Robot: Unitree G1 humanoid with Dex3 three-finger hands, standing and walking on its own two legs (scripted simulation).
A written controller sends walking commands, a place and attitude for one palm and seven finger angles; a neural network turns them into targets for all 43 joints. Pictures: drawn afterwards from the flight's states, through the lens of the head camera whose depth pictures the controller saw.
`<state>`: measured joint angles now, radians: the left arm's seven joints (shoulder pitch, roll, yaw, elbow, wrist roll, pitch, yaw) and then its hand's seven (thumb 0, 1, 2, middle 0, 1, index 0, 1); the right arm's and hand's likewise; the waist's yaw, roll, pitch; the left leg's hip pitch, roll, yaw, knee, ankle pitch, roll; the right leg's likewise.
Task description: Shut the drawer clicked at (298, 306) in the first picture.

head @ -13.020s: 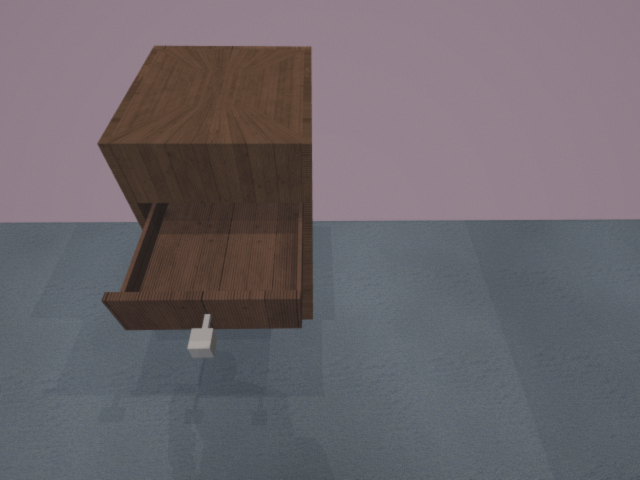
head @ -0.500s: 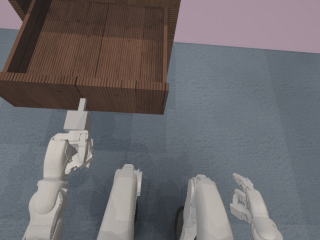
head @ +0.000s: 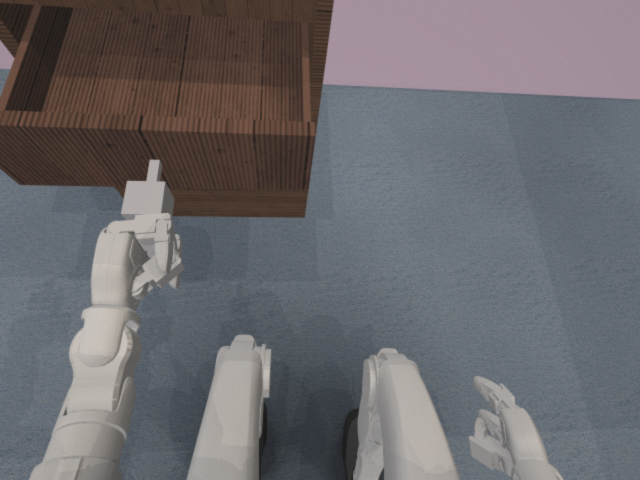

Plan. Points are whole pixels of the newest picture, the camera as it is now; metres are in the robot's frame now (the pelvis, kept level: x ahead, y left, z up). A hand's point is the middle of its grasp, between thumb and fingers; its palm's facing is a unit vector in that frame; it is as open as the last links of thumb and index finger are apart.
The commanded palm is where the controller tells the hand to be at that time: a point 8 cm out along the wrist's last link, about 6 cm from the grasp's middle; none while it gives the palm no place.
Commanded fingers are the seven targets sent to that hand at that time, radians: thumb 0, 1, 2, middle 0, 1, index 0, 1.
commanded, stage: push the drawer shut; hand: left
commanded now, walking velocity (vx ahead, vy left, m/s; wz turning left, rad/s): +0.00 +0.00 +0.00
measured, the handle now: (151, 190) +0.44 +0.24 +0.00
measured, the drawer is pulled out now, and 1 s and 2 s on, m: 0.18 0.05 0.00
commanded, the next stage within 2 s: pull the fist back off the drawer in 1.70 s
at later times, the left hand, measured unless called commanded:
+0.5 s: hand (180, 209) +0.42 +0.20 -0.01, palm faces +0.05 -1.00 -0.07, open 2.8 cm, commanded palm +0.43 +0.23 +0.00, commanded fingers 0.00 0.90 0.90 -1.40 -1.60 -1.40 -1.60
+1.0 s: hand (188, 164) +0.49 +0.20 -0.01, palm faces +0.07 -0.99 -0.07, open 2.8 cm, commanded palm +0.49 +0.23 +0.00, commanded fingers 0.00 0.90 0.90 -1.40 -1.60 -1.40 -1.60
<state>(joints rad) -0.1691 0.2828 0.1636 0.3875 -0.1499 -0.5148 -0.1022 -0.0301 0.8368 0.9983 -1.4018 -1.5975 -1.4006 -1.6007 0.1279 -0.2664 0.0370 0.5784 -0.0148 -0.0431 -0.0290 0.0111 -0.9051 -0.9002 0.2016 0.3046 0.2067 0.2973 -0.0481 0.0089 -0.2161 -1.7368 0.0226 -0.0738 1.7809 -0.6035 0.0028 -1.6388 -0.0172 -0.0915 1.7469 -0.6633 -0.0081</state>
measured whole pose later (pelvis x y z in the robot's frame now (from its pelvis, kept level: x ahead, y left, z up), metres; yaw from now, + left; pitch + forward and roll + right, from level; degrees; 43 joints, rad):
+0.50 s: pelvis +0.00 +0.00 +0.00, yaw +0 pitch +33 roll -5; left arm -0.45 0.35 0.25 0.64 -0.14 -0.51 -0.16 -0.06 0.79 0.98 -1.40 -1.60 -1.40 -1.60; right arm 0.13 -0.27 0.05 0.59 -0.02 0.00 -0.04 0.01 -0.91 -0.90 0.20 0.30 0.21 0.30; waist -0.07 0.01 -0.20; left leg -1.77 0.03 -0.08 1.79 -0.61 0.00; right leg -1.67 -0.01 -0.10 1.76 -0.67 -0.01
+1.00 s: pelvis +0.00 +0.00 -0.01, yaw -1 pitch +35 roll -6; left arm -0.74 0.44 0.34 0.92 -0.08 -0.53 -0.15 -0.05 0.81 0.99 -1.40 -1.60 -1.40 -1.60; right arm 0.19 -0.26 0.06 0.62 -0.05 0.07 -0.02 0.01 -0.91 -0.90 0.20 0.30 0.21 0.30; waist -0.13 0.01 -0.18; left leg -1.82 0.03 -0.08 1.80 -0.59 0.00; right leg -1.72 -0.01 -0.09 1.77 -0.65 -0.01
